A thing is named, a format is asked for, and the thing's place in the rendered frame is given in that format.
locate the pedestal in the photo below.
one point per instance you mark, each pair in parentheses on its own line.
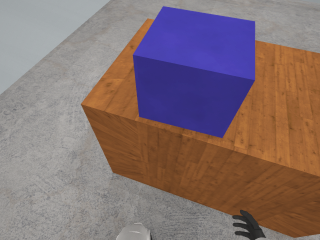
(267,163)

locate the right robot hand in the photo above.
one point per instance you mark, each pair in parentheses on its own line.
(252,226)

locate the robot left thigh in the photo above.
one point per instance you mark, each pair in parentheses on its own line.
(134,232)

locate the carton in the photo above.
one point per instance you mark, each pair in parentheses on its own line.
(193,70)

